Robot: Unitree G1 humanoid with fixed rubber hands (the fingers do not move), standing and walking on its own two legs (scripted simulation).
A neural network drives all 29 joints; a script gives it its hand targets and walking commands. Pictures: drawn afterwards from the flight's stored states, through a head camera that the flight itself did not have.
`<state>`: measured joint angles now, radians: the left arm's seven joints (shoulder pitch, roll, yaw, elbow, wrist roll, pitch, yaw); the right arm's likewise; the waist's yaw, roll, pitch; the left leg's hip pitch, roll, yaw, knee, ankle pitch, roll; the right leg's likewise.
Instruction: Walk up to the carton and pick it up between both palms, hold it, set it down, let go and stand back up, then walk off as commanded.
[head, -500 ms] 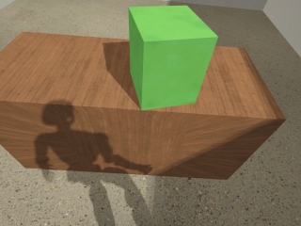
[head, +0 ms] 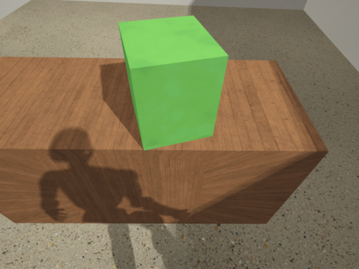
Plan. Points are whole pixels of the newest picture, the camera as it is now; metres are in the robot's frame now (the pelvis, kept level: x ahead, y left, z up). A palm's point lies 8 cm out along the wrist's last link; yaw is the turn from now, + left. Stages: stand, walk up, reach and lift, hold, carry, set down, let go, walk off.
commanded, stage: walk up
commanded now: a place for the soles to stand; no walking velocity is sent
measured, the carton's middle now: (168, 83) +0.67 +0.08 +0.06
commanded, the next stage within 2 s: none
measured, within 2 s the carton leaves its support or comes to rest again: neither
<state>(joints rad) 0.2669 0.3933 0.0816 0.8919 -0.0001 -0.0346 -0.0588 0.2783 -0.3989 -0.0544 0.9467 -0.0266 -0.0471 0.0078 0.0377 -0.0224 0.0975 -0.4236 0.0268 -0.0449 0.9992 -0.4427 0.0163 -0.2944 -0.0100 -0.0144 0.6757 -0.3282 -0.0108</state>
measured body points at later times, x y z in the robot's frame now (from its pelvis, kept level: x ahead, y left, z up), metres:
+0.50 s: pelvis +0.06 -0.02 +0.00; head +0.09 -0.01 +0.44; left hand +0.13 +0.29 -0.13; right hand +0.11 -0.35 -0.11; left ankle +0.07 +0.12 -0.69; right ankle +0.11 -0.14 -0.72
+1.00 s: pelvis +0.06 -0.04 +0.00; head +0.08 -0.02 +0.45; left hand +0.08 +0.28 -0.14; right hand +0.15 -0.36 -0.10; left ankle +0.09 +0.10 -0.72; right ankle +0.10 -0.17 -0.72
